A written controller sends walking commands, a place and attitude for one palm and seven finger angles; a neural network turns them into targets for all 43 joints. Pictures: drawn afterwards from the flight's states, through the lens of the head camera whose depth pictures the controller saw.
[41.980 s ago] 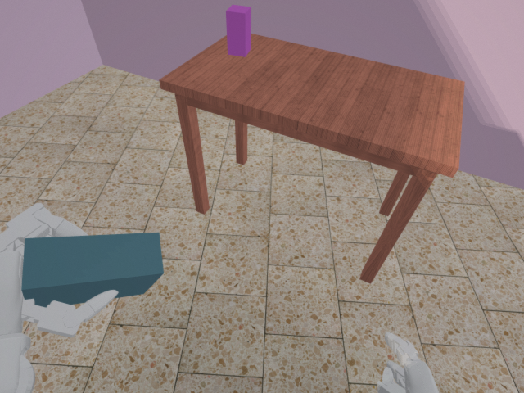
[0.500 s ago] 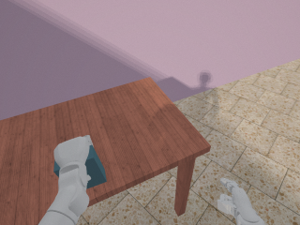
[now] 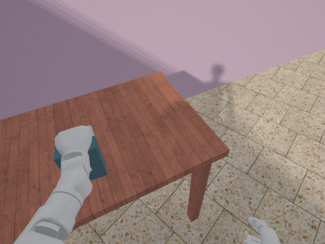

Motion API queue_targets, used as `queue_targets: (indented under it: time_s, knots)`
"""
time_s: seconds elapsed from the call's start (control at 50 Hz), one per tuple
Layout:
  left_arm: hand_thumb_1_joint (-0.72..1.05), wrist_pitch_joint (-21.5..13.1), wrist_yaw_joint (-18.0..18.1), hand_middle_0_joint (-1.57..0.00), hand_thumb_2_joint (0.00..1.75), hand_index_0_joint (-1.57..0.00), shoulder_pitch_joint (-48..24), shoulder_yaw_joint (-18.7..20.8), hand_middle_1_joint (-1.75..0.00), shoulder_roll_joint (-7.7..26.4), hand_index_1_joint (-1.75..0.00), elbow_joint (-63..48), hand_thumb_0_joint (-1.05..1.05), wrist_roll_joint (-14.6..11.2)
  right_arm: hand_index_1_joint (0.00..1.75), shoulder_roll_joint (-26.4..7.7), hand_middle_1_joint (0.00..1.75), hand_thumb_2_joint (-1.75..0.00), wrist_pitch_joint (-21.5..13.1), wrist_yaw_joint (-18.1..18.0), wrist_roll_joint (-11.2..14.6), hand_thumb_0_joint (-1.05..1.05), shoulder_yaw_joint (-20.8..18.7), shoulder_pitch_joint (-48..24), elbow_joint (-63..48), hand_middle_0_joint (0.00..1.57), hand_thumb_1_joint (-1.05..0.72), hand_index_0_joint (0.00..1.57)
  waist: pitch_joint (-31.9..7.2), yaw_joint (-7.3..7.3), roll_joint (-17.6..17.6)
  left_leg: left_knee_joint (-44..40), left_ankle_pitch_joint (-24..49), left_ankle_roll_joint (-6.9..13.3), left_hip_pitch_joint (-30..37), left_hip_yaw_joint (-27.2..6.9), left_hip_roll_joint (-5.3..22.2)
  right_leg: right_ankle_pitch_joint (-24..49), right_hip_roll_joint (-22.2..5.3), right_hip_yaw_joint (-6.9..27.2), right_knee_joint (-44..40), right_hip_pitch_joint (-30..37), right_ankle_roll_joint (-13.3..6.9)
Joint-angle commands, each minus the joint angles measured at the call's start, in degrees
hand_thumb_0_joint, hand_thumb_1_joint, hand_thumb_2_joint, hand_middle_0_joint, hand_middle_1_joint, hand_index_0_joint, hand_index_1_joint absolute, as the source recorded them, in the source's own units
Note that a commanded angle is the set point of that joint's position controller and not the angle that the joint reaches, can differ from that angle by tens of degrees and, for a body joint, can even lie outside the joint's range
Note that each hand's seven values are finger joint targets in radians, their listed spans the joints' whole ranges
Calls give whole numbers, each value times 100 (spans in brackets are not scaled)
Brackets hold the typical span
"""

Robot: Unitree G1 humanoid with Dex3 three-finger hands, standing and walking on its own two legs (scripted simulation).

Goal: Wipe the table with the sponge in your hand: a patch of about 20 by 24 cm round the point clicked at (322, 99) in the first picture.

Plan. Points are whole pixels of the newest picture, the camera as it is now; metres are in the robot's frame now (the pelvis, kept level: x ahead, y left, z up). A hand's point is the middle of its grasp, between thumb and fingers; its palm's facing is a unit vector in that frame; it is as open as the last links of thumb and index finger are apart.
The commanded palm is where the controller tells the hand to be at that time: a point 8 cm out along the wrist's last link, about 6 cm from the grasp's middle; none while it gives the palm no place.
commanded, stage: wipe forward along the middle lane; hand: left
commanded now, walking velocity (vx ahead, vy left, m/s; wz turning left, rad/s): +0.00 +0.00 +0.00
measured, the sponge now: (85, 166) +0.32 +0.27 -0.02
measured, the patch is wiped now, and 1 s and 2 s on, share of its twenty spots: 1.00 1.00 1.00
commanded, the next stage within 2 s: slide back across to the first lane in 0.90 s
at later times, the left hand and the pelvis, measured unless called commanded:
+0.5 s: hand (80, 137) +0.39 +0.29 +0.04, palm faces -0.09 -0.01 -1.00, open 9.5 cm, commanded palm +0.37 +0.28 +0.07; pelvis +0.01 +0.00 +0.00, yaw +1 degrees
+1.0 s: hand (76, 126) +0.43 +0.32 +0.03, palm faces -0.11 -0.01 -0.99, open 9.5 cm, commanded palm +0.41 +0.31 +0.07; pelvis +0.01 +0.01 +0.00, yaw +0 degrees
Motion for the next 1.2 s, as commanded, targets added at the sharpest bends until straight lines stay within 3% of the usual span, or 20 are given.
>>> queue_targets:
  time_s: [0.0, 0.06, 0.1, 0.18, 0.2, 0.26, 0.3, 0.36, 0.48, 0.5, 0.54, 0.6, 0.64, 0.7, 0.76, 0.8, 0.84, 0.96, 1.06, 1.18]
  knots:
    - [10, -57, 151, -120, 130, -120, -1260, 479, -160, 986, -160, -47, 0, 20, 30, -652, 30, -90, -299, -49, -17, 0, -195, -939, -901, 20, -90, 20, -877, -11, -855, -357, 430, 20, -531, -49, 103, 363, -397, 497, -466, 1088, 16]
    - [10, -70, 170, -120, 130, -120, -1581, 214, -160, 794, -160, 237, 0, 75, 30, -635, 30, -90, -280, -51, -9, 0, -189, -824, -837, 20, -90, 20, -699, -177, -877, -326, 346, 24, -550, -36, 110, 251, -414, 389, -463, 895, 53]
    - [10, -106, 175, -120, 130, -120, -1718, 390, -160, 990, -160, 311, 0, 93, 30, -661, 30, -90, -280, -55, -13, 0, -182, -843, -849, 20, -90, 20, -812, -101, -769, -342, 370, 16, -577, -78, 115, 226, -394, 411, -438, 865, 16]
    - [10, -201, 204, -120, 130, -120, -1967, 265, -160, 919, -160, 586, 0, 144, 30, -649, 30, -90, -256, -46, -26, 0, -194, -675, -796, 20, -90, 20, -946, -207, -742, -235, 450, 22, -582, -14, 109, 446, -434, 372, -383, 899, 52]
    - [10, -232, 203, -120, 130, -120, -1999, 380, -160, 995, -160, 581, 0, 110, 30, -647, 30, -90, -257, -50, -23, 0, -190, -692, -823, 20, -90, 20, -1018, -149, -792, -267, 468, 23, -613, -59, 117, 449, -415, 380, -383, 923, 31]
    - [10, -315, 230, -120, 130, -120, -2408, 318, -160, 1081, -160, 861, 0, 144, 30, -657, 30, -90, -239, -70, -26, 0, -176, -559, -745, 20, -90, 20, -886, -305, -791, -224, 328, 42, -699, -6, 115, 310, -453, 361, -415, 827, 94]
    - [10, -379, 250, -120, 130, -120, -2422, 692, -160, 1502, -160, 1052, 0, 172, 30, -694, 30, -90, -238, -77, -39, 0, -178, -540, -726, 20, -90, 20, -1012, -201, -816, -213, 394, 39, -790, -52, 115, 390, -438, 438, -387, 910, 62]
    - [10, -472, 236, -120, 130, -120, -2609, 341, -160, 1160, -160, 1190, 0, 196, 30, -658, 30, -90, -220, -47, -30, 0, -187, -405, -726, 20, -90, 20, -1026, -326, -727, -156, 474, 47, -767, 10, 106, 598, -466, 350, -353, 894, 99]
    - [10, -659, 257, -120, 130, -120, -3054, 513, -160, 1482, -160, 1555, 0, 234, 30, -711, 30, -90, -212, -43, -46, 0, -205, -162, -624, 20, -90, 20, -1207, -405, -748, -96, 602, 65, -829, 11, 127, 839, -472, 336, -315, 927, 108]
    - [10, -705, 259, -120, 130, -120, -3007, 738, -160, 1693, -160, 1576, 0, 217, 30, -725, 30, -90, -219, -43, -50, 0, -215, -167, -613, 20, -90, 20, -1346, -317, -699, -95, 702, 60, -842, -21, 135, 977, -462, 379, -292, 1000, 77]
    - [10, -759, 258, -120, 130, -120, -3022, 534, -160, 1504, -160, 1697, 0, 254, 30, -724, 30, -90, -203, -17, -50, 0, -228, -43, -586, 20, -90, 20, -1332, -403, -706, -39, 793, 61, -860, 18, 129, 1174, -472, 316, -231, 997, 104]
    - [10, -826, 269, -120, 130, -120, -2862, 811, -160, 1763, -160, 1762, 0, 245, 30, -762, 30, -90, -186, 21, -59, 0, -260, 7, -577, 20, -90, 20, -1551, -280, -646, -23, 1091, 51, -863, -11, 123, 1596, -455, 372, -191, 1171, 57]
    - [10, -876, 285, -120, 130, -120, -3036, 658, -160, 1640, -160, 1820, 0, 251, 30, -771, 30, -90, -181, 38, -56, 0, -287, 133, -519, 20, -90, 20, -1433, -430, -741, 8, 1037, 72, -873, 19, 140, 1601, -460, 323, -188, 1077, 99]
    - [10, -913, 308, -120, 130, -120, -3192, 981, -160, 2092, -160, 1941, 0, 228, 30, -819, 30, -90, -182, 35, -47, 0, -275, 162, -481, 20, -90, 20, -1445, -374, -709, -40, 997, 78, -973, -3, 143, 1503, -455, 376, -235, 1115, 80]
    - [10, -941, 309, -120, 130, -120, -3320, 778, -160, 2013, -160, 2156, 0, 308, 30, -835, 30, -90, -182, 52, -45, 0, -285, 309, -408, 20, -90, 20, -1313, -506, -659, -21, 936, 79, -1003, 29, 143, 1421, -455, 320, -246, 983, 105]
    - [10, -978, 299, -120, 130, -120, -3351, 1047, -160, 2330, -160, 2239, 0, 312, 30, -867, 30, -90, -188, 60, -48, 0, -291, 341, -398, 20, -90, 20, -1446, -416, -634, -47, 994, 71, -1031, -20, 150, 1408, -440, 348, -241, 1034, 72]
    - [10, -1045, 294, -120, 130, -120, -3443, 764, -160, 2033, -160, 2288, 0, 364, 30, -846, 30, -90, -195, 87, -59, 0, -323, 466, -367, 20, -90, 20, -1473, -524, -540, 17, 1102, 70, -921, 4, 171, 1501, -431, 264, -183, 900, 81]
    - [10, -1181, 361, -120, 130, -120, -3676, 763, -160, 2009, -160, 2445, 0, 362, 30, -865, 30, -90, -209, 125, -86, 0, -363, 638, -307, 20, -90, 20, -1483, -591, -471, 66, 1178, 32, -857, -34, 221, 1393, -377, 183, -149, 604, 67]
    - [10, -1260, 495, -120, 130, -120, -3412, 1101, -160, 2266, -160, 2246, 0, 302, 30, -835, 30, -90, -211, 167, -98, 0, -409, 658, -338, 20, -90, 20, -1884, -372, -366, 50, 1537, -2, -630, -70, 230, 1528, -341, 140, -89, 871, 26]
    - [10, -1108, 481, -120, 130, -120, -3631, 1193, -160, 2699, -160, 2236, 0, 385, 30, -887, 30, -90, -202, 167, -50, 0, -331, 507, -354, 20, -90, 20, -1438, -394, -385, -173, 1153, 47, -732, -86, 198, 1075, -362, 162, -284, 911, 44]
